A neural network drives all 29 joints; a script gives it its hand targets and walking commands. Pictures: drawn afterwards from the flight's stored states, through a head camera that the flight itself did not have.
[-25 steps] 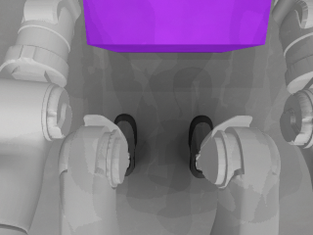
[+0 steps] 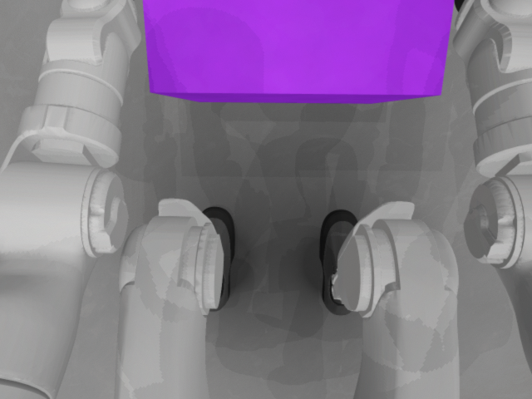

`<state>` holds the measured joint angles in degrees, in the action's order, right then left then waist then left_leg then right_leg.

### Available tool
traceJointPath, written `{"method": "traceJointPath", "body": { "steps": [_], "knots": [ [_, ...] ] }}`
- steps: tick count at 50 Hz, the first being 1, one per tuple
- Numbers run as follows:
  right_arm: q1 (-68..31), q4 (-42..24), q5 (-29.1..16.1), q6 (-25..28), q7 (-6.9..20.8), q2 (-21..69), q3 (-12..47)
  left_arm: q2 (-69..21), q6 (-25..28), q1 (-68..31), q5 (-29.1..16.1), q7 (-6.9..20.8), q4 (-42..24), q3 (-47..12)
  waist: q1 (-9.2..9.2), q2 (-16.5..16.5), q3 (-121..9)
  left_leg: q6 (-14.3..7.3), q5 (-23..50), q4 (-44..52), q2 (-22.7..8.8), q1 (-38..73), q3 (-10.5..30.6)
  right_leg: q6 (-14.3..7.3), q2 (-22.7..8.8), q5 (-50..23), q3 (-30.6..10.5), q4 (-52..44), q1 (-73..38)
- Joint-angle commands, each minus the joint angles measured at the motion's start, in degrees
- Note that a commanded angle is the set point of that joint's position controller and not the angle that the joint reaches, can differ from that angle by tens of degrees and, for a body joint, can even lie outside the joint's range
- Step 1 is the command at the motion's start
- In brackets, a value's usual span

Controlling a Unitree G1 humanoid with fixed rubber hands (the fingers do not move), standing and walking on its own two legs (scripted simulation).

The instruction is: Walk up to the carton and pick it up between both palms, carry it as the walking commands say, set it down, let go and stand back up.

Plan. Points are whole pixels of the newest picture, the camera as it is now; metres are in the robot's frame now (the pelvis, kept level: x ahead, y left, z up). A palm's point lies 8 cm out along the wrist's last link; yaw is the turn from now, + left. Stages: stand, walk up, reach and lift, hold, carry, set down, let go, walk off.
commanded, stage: reach and lift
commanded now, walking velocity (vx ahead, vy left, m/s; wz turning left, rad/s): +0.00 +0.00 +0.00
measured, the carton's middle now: (291, 10) +0.55 -0.01 -0.22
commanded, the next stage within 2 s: none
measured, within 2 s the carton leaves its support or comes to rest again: neither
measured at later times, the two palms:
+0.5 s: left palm out of the picture +0.56 +0.17 -0.08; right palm out of the picture +0.55 -0.20 -0.08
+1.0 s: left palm out of the picture +0.54 +0.18 -0.01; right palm out of the picture +0.53 -0.20 -0.01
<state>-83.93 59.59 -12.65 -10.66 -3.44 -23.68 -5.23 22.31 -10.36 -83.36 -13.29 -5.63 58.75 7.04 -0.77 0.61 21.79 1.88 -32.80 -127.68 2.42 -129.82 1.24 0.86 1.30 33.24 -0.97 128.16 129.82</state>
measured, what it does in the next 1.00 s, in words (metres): rises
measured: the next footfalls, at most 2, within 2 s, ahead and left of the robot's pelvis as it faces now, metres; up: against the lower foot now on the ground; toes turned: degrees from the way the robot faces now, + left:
none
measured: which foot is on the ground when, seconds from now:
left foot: down 0.00-1.00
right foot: down 0.00-1.00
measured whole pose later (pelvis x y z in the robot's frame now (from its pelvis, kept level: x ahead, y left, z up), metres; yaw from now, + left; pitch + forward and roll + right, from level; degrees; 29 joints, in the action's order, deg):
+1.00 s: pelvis +0.00 +0.00 +0.09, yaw +0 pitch +49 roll +1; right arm -70.4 42.5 4.8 -22.1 0.4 -13.4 -22.2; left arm 12.0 -21.2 -70.3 4.0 -1.4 42.5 24.1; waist -0.3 0.5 -3.0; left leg 2.8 -27.9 -106.5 4.3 -127.6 2.8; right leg 1.9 4.0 28.0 -2.6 106.8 127.8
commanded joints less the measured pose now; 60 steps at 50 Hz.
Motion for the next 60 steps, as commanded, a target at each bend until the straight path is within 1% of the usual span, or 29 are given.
{"method": "traceJointPath", "body": {
  "steps": [1, 3, 5, 8, 13, 22, 33, 45, 60],
  "knots": [
    [-35.00, -15.05, -2.52, 0.90, 12.91, 49.81, 13.07, -50.47, 0.71, -36.27, -2.30, 13.69, -14.71, -14.45, -0.98, -0.12, -79.15, -2.35, 19.26, 9.80, 3.54, 35.51, -5.93, -1.21, 3.02, -21.28, 5.05, -10.68, -37.31],
    [-33.55, -13.57, -0.84, 0.19, 13.70, 51.16, 11.47, -52.47, -0.11, -34.39, -0.63, 14.38, -12.69, -12.90, -1.36, 0.26, -76.13, -2.20, 17.56, 10.82, 3.70, 34.31, -5.86, -1.43, 3.15, -18.95, 5.15, -11.79, -35.04],
    [-32.73, -13.29, 0.44, -0.48, 14.45, 52.39, 10.28, -53.86, -0.80, -33.55, 0.62, 14.97, -12.05, -11.59, -1.50, 0.37, -75.14, -2.13, 16.90, 11.64, 3.86, 33.51, -5.76, -1.54, 3.26, -18.03, 5.17, -12.62, -34.04],
    [-33.09, -14.96, 1.16, -1.29, 15.19, 53.67, 9.84, -55.05, -1.57, -34.21, 1.47, 15.38, -13.51, -10.78, -1.47, 0.30, -77.47, -2.12, 17.58, 12.58, 4.10, 33.88, -5.56, -1.48, 3.39, -18.54, 5.28, -13.50, -34.36],
    [-34.07, -18.32, 1.20, -2.59, 15.65, 54.66, 10.26, -55.74, -2.82, -35.21, 2.15, 15.37, -16.51, -10.70, -1.16, 0.15, -83.31, -2.01, 19.11, 14.09, 4.40, 36.11, -5.55, -1.20, 3.60, -19.63, 5.67, -14.95, -35.84],
    [-30.10, -18.54, 3.33, -4.94, 16.71, 57.17, 9.37, -57.79, -5.02, -31.61, 4.88, 16.36, -17.62, -9.69, -0.69, -0.14, -85.95, -1.52, 19.86, 17.02, 4.61, 35.70, -6.09, -0.87, 4.25, -20.72, 5.60, -18.05, -36.39],
    [-27.57, -22.81, 4.89, -7.23, 17.41, 59.63, 9.96, -60.31, -7.20, -29.14, 5.36, 17.62, -21.54, -10.92, -0.66, -0.39, -92.81, -0.91, 22.35, 21.19, 4.92, 37.24, -6.45, -0.61, 5.00, -23.60, 5.69, -22.10, -39.45],
    [-23.56, -22.91, 7.63, -9.88, 19.04, 62.76, 8.78, -62.61, -9.59, -24.87, 7.91, 19.48, -21.28, -9.30, 0.11, -0.60, -92.78, -0.87, 19.95, 27.73, 5.16, 36.62, -6.72, -0.66, 5.69, -21.19, 5.69, -28.61, -39.30],
    [-20.29, -23.69, 9.38, -11.72, 20.67, 66.12, 8.49, -65.77, -11.49, -21.26, 9.32, 21.98, -21.43, -9.09, 0.36, -0.75, -94.37, -0.85, 18.97, 34.63, 5.33, 40.64, -6.63, -0.65, 6.19, -20.49, 5.89, -35.37, -44.13]
  ]
}}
